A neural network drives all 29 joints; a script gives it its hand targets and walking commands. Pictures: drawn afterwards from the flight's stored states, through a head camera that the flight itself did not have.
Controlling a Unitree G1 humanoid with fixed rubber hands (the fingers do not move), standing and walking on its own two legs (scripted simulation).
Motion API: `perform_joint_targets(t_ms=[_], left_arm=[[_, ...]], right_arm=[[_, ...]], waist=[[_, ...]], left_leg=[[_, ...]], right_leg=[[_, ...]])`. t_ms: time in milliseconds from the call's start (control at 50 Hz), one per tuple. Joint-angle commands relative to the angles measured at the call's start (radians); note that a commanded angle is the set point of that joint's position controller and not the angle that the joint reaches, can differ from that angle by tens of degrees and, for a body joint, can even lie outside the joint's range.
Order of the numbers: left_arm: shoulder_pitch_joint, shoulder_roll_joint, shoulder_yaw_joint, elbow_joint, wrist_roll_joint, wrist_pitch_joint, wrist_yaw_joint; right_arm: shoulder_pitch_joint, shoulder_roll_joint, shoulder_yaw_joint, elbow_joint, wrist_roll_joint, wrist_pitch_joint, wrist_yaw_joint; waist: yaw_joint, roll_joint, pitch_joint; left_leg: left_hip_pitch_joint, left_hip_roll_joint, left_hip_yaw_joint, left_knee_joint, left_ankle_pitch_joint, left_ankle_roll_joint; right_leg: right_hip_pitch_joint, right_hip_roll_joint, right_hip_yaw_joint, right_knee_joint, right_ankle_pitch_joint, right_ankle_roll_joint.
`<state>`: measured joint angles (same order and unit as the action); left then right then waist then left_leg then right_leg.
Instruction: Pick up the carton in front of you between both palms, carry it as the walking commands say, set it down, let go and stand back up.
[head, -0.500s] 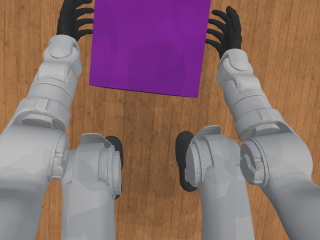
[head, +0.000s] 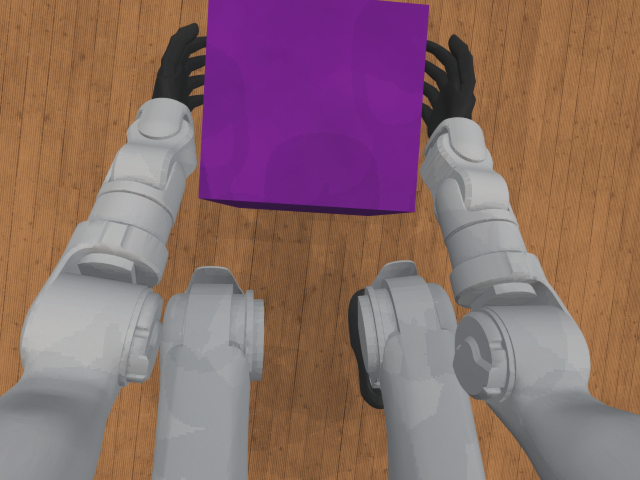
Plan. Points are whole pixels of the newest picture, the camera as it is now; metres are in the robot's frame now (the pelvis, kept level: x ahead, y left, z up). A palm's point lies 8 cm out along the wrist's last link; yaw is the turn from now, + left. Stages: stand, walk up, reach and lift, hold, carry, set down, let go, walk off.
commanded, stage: reach and lift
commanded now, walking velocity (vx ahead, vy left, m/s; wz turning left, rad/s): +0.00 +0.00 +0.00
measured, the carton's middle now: (310, 131) +0.49 +0.00 -0.21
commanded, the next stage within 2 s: none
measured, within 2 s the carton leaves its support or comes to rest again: neither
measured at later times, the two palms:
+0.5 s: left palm (74, 54) +0.47 +0.16 +0.05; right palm (575, 75) +0.47 -0.14 +0.07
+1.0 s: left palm out of the picture +0.43 +0.16 +0.22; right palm out of the picture +0.44 -0.14 +0.24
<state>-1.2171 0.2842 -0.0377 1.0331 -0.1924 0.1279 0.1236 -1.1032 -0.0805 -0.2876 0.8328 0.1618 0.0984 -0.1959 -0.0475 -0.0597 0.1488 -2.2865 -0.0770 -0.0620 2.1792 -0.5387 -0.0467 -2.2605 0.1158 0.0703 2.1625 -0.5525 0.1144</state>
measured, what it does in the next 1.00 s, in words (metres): rises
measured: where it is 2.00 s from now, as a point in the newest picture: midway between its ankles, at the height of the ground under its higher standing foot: (300, 372)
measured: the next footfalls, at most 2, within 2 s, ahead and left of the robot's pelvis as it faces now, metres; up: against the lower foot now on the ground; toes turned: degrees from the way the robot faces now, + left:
none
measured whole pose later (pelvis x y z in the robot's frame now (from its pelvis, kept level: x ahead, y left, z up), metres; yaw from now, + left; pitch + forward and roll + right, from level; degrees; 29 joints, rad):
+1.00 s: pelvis +0.08 +0.01 +0.28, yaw +2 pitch +29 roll -1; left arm -0.48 -0.04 0.20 0.68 0.09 0.25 0.11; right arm -0.47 0.10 -0.34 0.62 -0.07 0.19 -0.07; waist -0.04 -0.01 -0.26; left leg -1.28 -0.10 -0.12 1.27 -0.49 -0.02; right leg -1.25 0.11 0.14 1.25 -0.50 0.06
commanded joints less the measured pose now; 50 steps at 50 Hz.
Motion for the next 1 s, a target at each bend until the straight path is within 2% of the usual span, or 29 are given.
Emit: perform_joint_targets(t_ms=[0, 40, 60, 80, 120, 140, 160, 200, 220, 240, 280, 420, 440, 460, 540, 560, 660, 680, 720, 740, 780, 800, 820, 880, 900, 920, 940, 960, 980], left_arm=[[-0.644, -1.091, -0.282, -0.498, -0.024, 0.024, -0.191], [-0.55, -1.177, -0.225, -0.368, 0.043, 0.059, -0.212], [-0.516, -1.119, -0.156, -0.318, 0.108, 0.072, -0.227], [-0.486, -1.168, -0.082, -0.251, 0.132, 0.09, -0.24], [-0.439, -1.18, -0.046, -0.158, 0.183, 0.114, -0.267], [-0.502, -1.12, -0.022, -0.219, 0.217, 0.101, -0.272], [-0.486, -1.2, 0.005, -0.23, 0.194, 0.107, -0.285], [-0.519, -1.196, 0.016, -0.242, 0.233, 0.109, -0.289], [-0.55, -1.214, -0.012, -0.275, 0.227, 0.11, -0.29], [-0.525, -1.204, -0.013, -0.252, 0.195, 0.106, -0.284], [-0.499, -1.227, -0.027, -0.268, 0.236, 0.112, -0.288], [-0.278, -1.307, -0.124, -0.373, 0.195, 0.114, -0.27], [-0.239, -1.294, -0.102, -0.32, 0.203, 0.111, -0.273], [-0.246, -1.279, -0.137, -0.351, 0.218, 0.112, -0.272], [-0.307, -1.304, -0.278, -0.534, 0.132, 0.093, -0.261], [-0.291, -1.296, -0.248, -0.479, 0.148, 0.106, -0.262], [-0.065, -1.353, -0.253, -0.425, 0.153, 0.119, -0.26], [-0.083, -1.411, -0.308, -0.501, 0.125, 0.103, -0.26], [-0.072, -1.372, -0.259, -0.477, 0.132, 0.103, -0.259], [-0.065, -1.362, -0.342, -0.563, 0.131, 0.092, -0.249], [0.067, -1.422, -0.295, -0.442, 0.142, 0.103, -0.243], [0.012, -1.413, -0.315, -0.489, 0.141, 0.082, -0.24], [0.065, -1.417, -0.285, -0.452, 0.144, 0.075, -0.242], [0.119, -1.334, -0.314, -0.56, 0.176, 0.049, -0.231], [0.126, -1.314, -0.271, -0.477, 0.181, 0.056, -0.233], [0.04, -1.261, -0.303, -0.575, 0.175, 0.034, -0.237], [0.099, -1.321, -0.294, -0.494, 0.159, 0.048, -0.253], [0.161, -1.342, -0.317, -0.558, 0.168, 0.031, -0.254], [0.118, -1.274, -0.322, -0.585, 0.192, 0.029, -0.256]], right_arm=[[-0.634, 1.024, 0.504, -0.264, -0.006, 0.1, 0.235], [-0.588, 1.05, 0.451, -0.209, -0.052, 0.111, 0.249], [-0.635, 1.05, 0.42, -0.206, -0.075, 0.129, 0.265], [-0.601, 1.022, 0.36, -0.132, -0.138, 0.14, 0.273], [-0.605, 0.999, 0.263, -0.115, -0.192, 0.152, 0.281], [-0.566, 1.063, 0.269, -0.017, -0.214, 0.178, 0.294], [-0.596, 1.072, 0.26, -0.142, -0.198, 0.157, 0.294], [-0.545, 1.069, 0.207, -0.02, -0.252, 0.19, 0.301], [-0.553, 1.105, 0.231, -0.037, -0.218, 0.179, 0.307], [-0.467, 1.111, 0.214, 0.099, -0.242, 0.195, 0.314], [-0.393, 1.111, 0.181, 0.063, -0.315, 0.192, 0.311], [-0.331, 1.147, 0.393, -0.134, -0.162, 0.159, 0.336], [-0.299, 1.143, 0.439, -0.162, -0.176, 0.163, 0.33], [-0.391, 1.165, 0.47, -0.21, -0.147, 0.17, 0.339], [-0.232, 1.187, 0.518, -0.135, -0.101, 0.172, 0.332], [-0.257, 1.182, 0.561, -0.179, -0.079, 0.166, 0.334], [-0.038, 1.164, 0.503, -0.155, -0.161, 0.162, 0.342], [-0.048, 1.206, 0.525, -0.187, -0.132, 0.158, 0.343], [0.061, 1.126, 0.472, -0.099, -0.21, 0.173, 0.353], [0.041, 1.233, 0.495, -0.109, -0.151, 0.157, 0.359], [0.163, 1.147, 0.45, -0.08, -0.214, 0.152, 0.376], [0.067, 1.175, 0.492, -0.162, -0.172, 0.134, 0.376], [0.137, 1.138, 0.493, -0.14, -0.218, 0.138, 0.363], [0.14, 1.21, 0.574, -0.182, -0.119, 0.127, 0.362], [0.116, 1.18, 0.55, -0.181, -0.154, 0.132, 0.365], [0.118, 1.247, 0.581, -0.14, -0.137, 0.141, 0.361], [0.189, 1.212, 0.56, -0.139, -0.161, 0.131, 0.341], [0.135, 1.238, 0.624, -0.194, -0.113, 0.118, 0.347], [0.239, 1.246, 0.604, -0.139, -0.155, 0.115, 0.343]], waist=[[0.039, 0.179, -1.612], [0.006, 0.158, -1.306], [0.102, 0.142, -1.198], [0.028, 0.104, -1.093], [0.032, 0.164, -1.029], [0.053, 0.056, -0.978], [0.051, 0.095, -1.118], [-0.008, 0.13, -1.064], [0.086, 0.154, -1.146], [-0.025, 0.105, -1.098], [-0.045, 0.138, -1.156], [0.037, 0.165, -1.303], [0.034, 0.089, -1.284], [0.091, 0.092, -1.263], [0.019, 0.107, -1.307], [0.084, 0.092, -1.34], [-0.013, 0.143, -1.187], [0.023, 0.162, -1.219], [-0.058, 0.131, -1.152], [0.019, 0.182, -1.143], [-0.064, 0.173, -1.112], [-0.018, 0.176, -1.109], [-0.05, 0.145, -1.083], [0.069, 0.155, -1.091], [0.039, 0.103, -1.046], [0.077, 0.079, -1.038], [0.001, 0.062, -0.977], [0.107, 0.084, -1.019], [0.067, 0.093, -1.082]], left_leg=[[0.946, -0.087, 0.14, -0.257, 0.365, 0.033], [0.8, -0.081, 0.122, -0.35, 0.108, 0.042], [0.694, -0.086, 0.158, -0.369, 0.028, 0.043], [0.645, -0.089, 0.128, -0.388, -0.045, 0.055], [0.588, -0.077, 0.128, -0.414, -0.091, 0.048], [0.58, -0.067, 0.138, -0.434, -0.065, 0.059], [0.642, -0.087, 0.141, -0.435, -0.063, 0.063], [0.705, -0.073, 0.118, -0.513, -0.087, 0.057], [0.724, -0.077, 0.148, -0.487, -0.001, 0.053], [0.758, -0.074, 0.133, -0.519, 0.003, 0.032], [0.804, -0.082, 0.124, -0.563, 0.002, 0.026], [1.017, -0.085, 0.118, -0.635, 0.286, 0.007], [0.968, -0.092, 0.127, -0.645, 0.241, 0.012], [0.978, -0.091, 0.112, -0.675, 0.246, 0.034], [1.135, -0.09, 0.096, -0.714, 0.246, 0.022], [1.128, -0.092, 0.091, -0.716, 0.282, 0.026], [1.22, -0.096, 0.077, -0.83, 0.25, 0.001], [1.277, -0.109, 0.082, -0.858, 0.261, 0.005], [1.269, -0.102, 0.054, -0.886, 0.286, -0.006], [1.345, -0.096, 0.044, -0.919, 0.324, 0.004], [1.404, -0.085, 0.03, -0.962, 0.303, -0.014], [1.437, -0.081, 0.013, -0.98, 0.347, -0.005], [1.394, -0.095, 0.03, -1.003, 0.339, -0.007], [1.507, -0.076, 0.028, -1.075, 0.421, 0.01], [1.451, -0.069, 0.024, -1.068, 0.392, 0.018], [1.454, -0.083, 0.044, -1.076, 0.352, 0.03], [1.442, -0.082, 0.034, -1.103, 0.346, 0.034], [1.505, -0.085, 0.032, -1.108, 0.434, 0.038], [1.524, -0.081, 0.03, -1.112, 0.399, 0.033]], right_leg=[[0.691, 0.079, -0.185, -0.224, 0.299, -0.071], [0.603, 0.078, -0.183, -0.283, 0.122, -0.094], [0.534, 0.08, -0.169, -0.315, 0.005, -0.104], [0.532, 0.073, -0.179, -0.373, -0.063, -0.093], [0.513, 0.076, -0.164, -0.388, -0.097, -0.11], [0.495, 0.078, -0.179, -0.419, -0.061, -0.087], [0.587, 0.078, -0.185, -0.415, -0.035, -0.098], [0.574, 0.085, -0.178, -0.457, -0.001, -0.091], [0.604, 0.07, -0.14, -0.48, 0.006, -0.095], [0.569, 0.079, -0.179, -0.49, 0.02, -0.09], [0.619, 0.085, -0.161, -0.522, 0.023, -0.105], [0.796, 0.079, -0.13, -0.602, 0.251, -0.079], [0.86, 0.086, -0.118, -0.656, 0.215, -0.073], [0.886, 0.069, -0.103, -0.641, 0.237, -0.062], [0.92, 0.088, -0.122, -0.677, 0.226, -0.072], [0.923, 0.074, -0.126, -0.669, 0.256, -0.063], [1.011, 0.078, -0.101, -0.783, 0.217, -0.083], [1.025, 0.075, -0.106, -0.806, 0.227, -0.084], [1.067, 0.082, -0.098, -0.867, 0.264, -0.087], [1.067, 0.079, -0.074, -0.852, 0.267, -0.098], [1.101, 0.062, -0.082, -0.92, 0.241, -0.099], [1.076, 0.061, -0.077, -0.904, 0.266, -0.113], [1.186, 0.061, -0.073, -0.99, 0.308, -0.1], [1.272, 0.067, -0.056, -1.013, 0.385, -0.081], [1.277, 0.05, -0.049, -1.041, 0.369, -0.081], [1.379, 0.057, -0.03, -1.068, 0.349, -0.076], [1.433, 0.05, -0.024, -1.109, 0.376, -0.072], [1.431, 0.044, -0.008, -1.099, 0.418, -0.068], [1.51, 0.033, 0.014, -1.133, 0.427, -0.078]])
